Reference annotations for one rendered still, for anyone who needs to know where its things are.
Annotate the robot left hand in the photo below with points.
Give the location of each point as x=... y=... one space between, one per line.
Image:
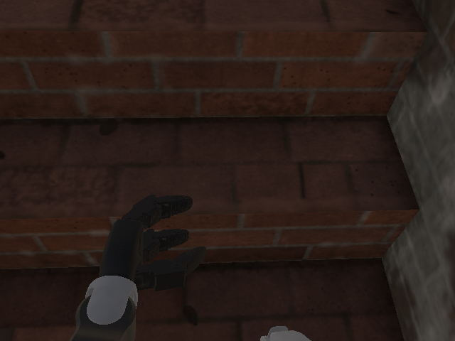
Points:
x=128 y=246

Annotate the robot left forearm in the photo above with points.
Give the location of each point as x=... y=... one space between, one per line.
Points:
x=108 y=312

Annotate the right robot shin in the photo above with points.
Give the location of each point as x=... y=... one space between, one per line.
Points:
x=277 y=329

